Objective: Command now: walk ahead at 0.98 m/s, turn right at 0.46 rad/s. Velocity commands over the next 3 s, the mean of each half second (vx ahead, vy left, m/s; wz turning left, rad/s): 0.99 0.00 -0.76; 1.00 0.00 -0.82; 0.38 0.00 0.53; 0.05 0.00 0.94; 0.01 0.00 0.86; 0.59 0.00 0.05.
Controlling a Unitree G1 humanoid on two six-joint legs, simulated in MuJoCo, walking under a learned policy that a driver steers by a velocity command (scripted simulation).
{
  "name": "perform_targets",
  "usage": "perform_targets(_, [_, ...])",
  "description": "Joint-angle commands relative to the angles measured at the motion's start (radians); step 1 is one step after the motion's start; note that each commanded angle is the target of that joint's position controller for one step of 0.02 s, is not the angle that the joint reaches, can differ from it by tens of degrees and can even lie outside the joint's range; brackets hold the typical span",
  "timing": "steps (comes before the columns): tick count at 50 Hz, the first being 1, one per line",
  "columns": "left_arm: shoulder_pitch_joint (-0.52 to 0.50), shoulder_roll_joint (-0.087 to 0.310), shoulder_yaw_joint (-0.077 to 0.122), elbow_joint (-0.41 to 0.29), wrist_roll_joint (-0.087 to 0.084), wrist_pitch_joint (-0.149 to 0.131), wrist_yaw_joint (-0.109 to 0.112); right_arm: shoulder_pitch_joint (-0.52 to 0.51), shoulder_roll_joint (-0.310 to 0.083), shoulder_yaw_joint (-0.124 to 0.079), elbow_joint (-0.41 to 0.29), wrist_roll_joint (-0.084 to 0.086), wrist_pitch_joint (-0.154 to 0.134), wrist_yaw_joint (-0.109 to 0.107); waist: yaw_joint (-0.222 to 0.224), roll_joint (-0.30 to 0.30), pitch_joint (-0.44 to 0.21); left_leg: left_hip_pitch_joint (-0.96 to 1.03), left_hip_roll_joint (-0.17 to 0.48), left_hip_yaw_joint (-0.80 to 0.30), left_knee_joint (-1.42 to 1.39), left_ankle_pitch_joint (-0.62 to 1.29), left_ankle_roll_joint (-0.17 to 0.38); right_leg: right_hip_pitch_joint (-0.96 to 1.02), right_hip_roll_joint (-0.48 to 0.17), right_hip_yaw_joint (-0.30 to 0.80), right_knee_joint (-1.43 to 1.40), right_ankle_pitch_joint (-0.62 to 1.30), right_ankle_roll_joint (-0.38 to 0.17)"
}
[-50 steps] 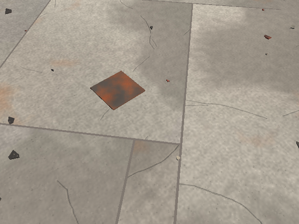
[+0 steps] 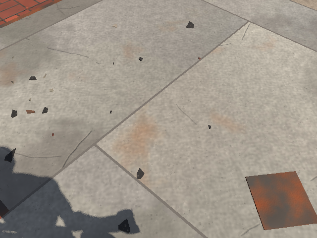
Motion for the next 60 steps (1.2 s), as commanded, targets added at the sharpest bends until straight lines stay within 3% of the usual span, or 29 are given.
perform_targets(1, [0.022,0.037,-0.005,-0.057,-0.009,-0.013,-0.001,-0.035,-0.067,-0.007,-0.122,-0.015,-0.039,-0.003,-0.063,0.0,-0.025,-0.294,0.088,-0.05,-0.129,0.017,-0.027,0.209,-0.252,0.523,-0.292,-0.152,-0.215])
perform_targets(3, [0.031,0.046,-0.008,-0.051,-0.028,-0.011,0.014,-0.088,-0.061,0.001,-0.157,-0.024,-0.037,-0.013,-0.081,-0.003,0.04,-0.28,0.103,-0.017,-0.27,0.029,-0.076,0.071,-0.25,0.483,-0.307,-0.096,-0.22])
perform_targets(7, [0.065,0.101,0.011,-0.06,-0.039,0.0,0.041,-0.293,-0.033,0.018,-0.238,-0.022,-0.044,-0.005,-0.008,-0.056,0.075,0.074,0.025,0.055,-0.641,0.419,-0.135,-0.23,-0.168,0.362,-0.319,-0.055,-0.14])
perform_targets(11, [0.145,0.079,0.009,-0.043,-0.061,0.015,0.043,-0.305,-0.124,-0.032,-0.265,0.024,-0.033,-0.025,0.001,-0.097,0.026,0.151,0.004,-0.001,-0.799,0.371,-0.15,-0.018,-0.197,0.445,-0.18,-0.073,-0.077])
perform_targets(13, [0.127,0.081,0.009,-0.049,-0.045,0.026,0.037,-0.138,-0.181,-0.07,-0.247,0.03,-0.039,-0.036,-0.11,-0.106,-0.087,0.316,0.02,0.007,-0.815,0.251,-0.102,0.05,-0.163,0.405,0.1,0.223,-0.023])
perform_targets(14, [0.078,0.048,-0.005,-0.085,-0.013,0.031,0.031,0.108,-0.224,-0.088,-0.213,0.029,-0.034,-0.047,-0.225,-0.073,-0.263,0.612,0.151,-0.091,-0.753,0.127,-0.043,-0.087,-0.135,0.346,0.405,0.195,0.009])
perform_targets(15, [0.224,-0.081,-0.046,-0.109,-0.047,0.021,0.029,0.265,-0.309,-0.104,-0.176,0.002,-0.017,-0.041,-0.176,0.3,-0.484,0.978,0.443,-0.624,-0.868,-0.249,0.129,-0.401,-0.033,0.219,0.79,-0.307,0.055])
perform_targets(16, [0.23,-0.037,-0.057,-0.123,-0.087,0.022,0.042,0.252,-0.268,-0.099,-0.159,0.007,-0.01,-0.026,-0.164,0.421,-0.449,0.937,0.495,-0.892,-1.0,-0.55,0.136,-0.573,-0.135,0.175,0.983,-0.345,0.045])
perform_targets(17, [0.115,0.027,-0.041,-0.124,-0.079,0.03,0.051,0.192,-0.181,-0.085,-0.167,0.009,-0.002,-0.03,-0.186,0.278,-0.254,0.799,0.438,-0.741,-1.025,-0.488,0.096,-0.65,-0.177,0.139,1.039,-0.26,0.044])
perform_targets(19, [-0.044,0.034,-0.034,-0.161,-0.027,0.039,0.043,0.123,-0.133,-0.069,-0.133,-0.014,0.015,-0.028,-0.15,0.023,-0.069,0.514,0.361,-0.418,-1.031,-0.086,0.062,-0.589,-0.248,0.093,0.982,-0.164,0.038])
perform_targets(20, [-0.053,0.015,-0.03,-0.177,-0.029,0.05,0.032,0.084,-0.107,-0.062,-0.116,-0.027,0.014,-0.026,-0.104,0.048,-0.034,0.411,0.332,-0.319,-1.048,0.005,0.056,-0.538,-0.281,0.103,0.948,-0.149,0.035])
perform_targets(22, [-0.069,-0.019,-0.034,-0.203,-0.051,0.08,0.018,0.034,-0.061,-0.055,-0.086,-0.008,0.011,-0.013,-0.06,0.072,0.008,0.313,0.299,-0.156,-1.085,0.103,0.033,-0.52,-0.323,0.097,0.907,-0.166,0.034])
perform_targets(26, [-0.126,-0.006,-0.043,-0.25,-0.027,0.089,-0.001,-0.026,-0.128,-0.07,-0.058,-0.002,0.002,-0.018,-0.012,0.035,0.067,0.224,0.281,0.077,-1.147,0.295,0.022,-0.531,-0.341,0.081,0.769,0.036,0.061])
perform_targets(30, [-0.298,0.028,-0.041,-0.286,-0.02,0.073,-0.034,0.046,-0.209,-0.08,-0.026,-0.003,0.001,-0.029,-0.076,-0.05,0.12,0.271,0.239,0.259,-1.184,0.379,-0.03,-0.431,-0.285,-0.053,0.449,0.261,0.033])
perform_targets(33, [-0.328,0.084,-0.021,-0.306,-0.034,0.064,-0.05,0.1,-0.295,-0.091,-0.016,-0.011,0.02,-0.032,-0.049,0.03,0.068,0.4,0.249,0.326,-1.053,1.023,-0.059,-0.268,-0.165,-0.183,0.339,0.181,-0.02])
perform_targets(35, [-0.14,0.163,0.02,-0.277,-0.047,0.073,-0.046,0.09,-0.348,-0.101,-0.028,-0.012,0.047,-0.04,0.085,0.123,-0.056,0.427,0.281,0.33,-0.739,1.447,-0.054,-0.036,-0.085,-0.221,0.36,0.032,-0.063])
perform_targets(36, [0.118,0.237,0.061,-0.207,-0.044,0.082,-0.037,0.044,-0.344,-0.101,-0.056,-0.007,0.05,-0.042,0.211,0.118,-0.172,0.274,0.271,0.311,-0.446,1.444,-0.053,0.306,-0.065,-0.182,0.31,0.044,-0.113])
perform_targets(37, [0.255,0.275,0.08,-0.147,-0.054,0.095,-0.015,0.051,-0.258,-0.077,-0.066,-0.009,0.033,-0.04,0.232,-0.035,-0.176,-0.025,0.138,0.293,-0.029,0.595,-0.097,0.6,-0.137,-0.009,0.237,0.06,-0.161])
perform_targets(38, [0.136,0.35,0.07,-0.195,-0.028,0.084,-0.012,0.189,-0.087,-0.02,-0.141,-0.016,-0.012,-0.024,0.014,-0.387,-0.286,-0.4,-0.035,0.134,0.349,-0.252,-0.122,0.819,-0.343,0.575,0.098,-0.104,-0.343])
perform_targets(39, [0.163,0.278,0.061,-0.225,-0.014,0.069,-0.01,0.084,-0.195,-0.026,-0.19,0.019,-0.06,-0.013,0.099,-0.261,-0.45,-0.502,-0.007,-0.07,0.336,-0.154,-0.079,0.86,-0.425,0.884,-0.144,-0.491,-0.379])
perform_targets(40, [0.156,0.234,0.052,-0.212,-0.004,0.05,-0.008,-0.048,-0.224,-0.032,-0.221,0.05,-0.071,-0.017,0.096,-0.122,-0.267,-0.544,0.026,-0.056,0.252,-0.077,-0.059,0.706,-0.417,0.867,-0.227,-0.512,-0.308])
perform_targets(41, [0.098,0.211,0.044,-0.209,-0.003,0.033,-0.013,-0.065,-0.2,-0.025,-0.219,0.039,-0.07,-0.026,0.026,0.048,-0.144,-0.493,0.063,-0.053,0.149,-0.026,-0.06,0.499,-0.393,0.789,-0.233,-0.419,-0.272])
perform_targets(42, [0.025,0.185,0.034,-0.219,0.0,0.023,-0.014,-0.032,-0.185,-0.025,-0.197,0.016,-0.056,-0.031,-0.036,0.092,-0.093,-0.396,0.098,-0.062,0.069,0.001,-0.075,0.328,-0.348,0.686,-0.213,-0.311,-0.252])
perform_targets(45, [-0.076,0.087,0.0,-0.208,0.0,0.024,0.008,0.064,-0.171,-0.033,-0.148,0.001,0.008,-0.024,-0.119,0.019,0.001,-0.259,0.174,-0.016,-0.105,0.044,-0.133,0.032,-0.259,0.411,-0.24,-0.145,-0.224])
perform_targets(50, [0.016,0.078,-0.016,-0.119,-0.005,0.008,0.037,-0.177,-0.061,0.015,-0.2,-0.026,0.007,-0.011,0.014,-0.033,0.074,-0.121,0.137,0.125,-0.554,0.609,-0.136,-0.116,-0.153,0.095,-0.251,0.094,-0.126])
perform_targets(54, [0.132,0.118,-0.013,-0.029,-0.008,0.016,0.039,-0.3,-0.09,0.0,-0.238,0.009,-0.015,0.03,0.094,-0.055,0.098,-0.156,0.062,0.154,-0.805,0.71,-0.077,0.134,-0.229,0.067,-0.216,0.264,-0.065])
perform_targets(57, [0.083,0.149,-0.008,-0.03,0.025,0.038,0.056,-0.15,-0.156,-0.035,-0.209,0.006,-0.015,0.056,0.003,-0.099,-0.033,-0.088,-0.037,0.176,-0.789,0.557,-0.024,0.345,-0.276,0.042,-0.021,0.726,0.003])
perform_targets(59, [-0.067,0.184,0.0,-0.079,0.041,0.057,0.067,0.206,-0.223,-0.07,-0.13,0.011,0.002,0.047,-0.206,-0.123,-0.185,0.218,-0.042,0.156,-0.788,0.533,0.002,0.277,-0.239,-0.01,0.427,0.9,0.064])
perform_targets(60, [0.006,0.077,-0.023,-0.114,0.07,0.053,0.063,0.261,-0.283,-0.073,-0.123,-0.004,0.01,0.037,-0.143,0.16,-0.288,0.507,0.131,-0.068,-0.707,0.9,0.074,0.015,-0.109,-0.051,0.861,0.146,0.118])
Next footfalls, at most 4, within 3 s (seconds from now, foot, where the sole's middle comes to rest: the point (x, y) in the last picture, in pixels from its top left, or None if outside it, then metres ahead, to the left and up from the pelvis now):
0.28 left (129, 237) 0.47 0.15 -0.77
0.74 right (225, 184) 0.73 -0.26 -0.77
1.18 left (256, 116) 1.15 -0.48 -0.77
1.72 right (292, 117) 1.16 -0.68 -0.77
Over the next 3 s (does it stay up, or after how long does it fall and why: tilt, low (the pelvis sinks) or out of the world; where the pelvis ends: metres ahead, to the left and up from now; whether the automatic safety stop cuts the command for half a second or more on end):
stays up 1.28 -0.49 0.01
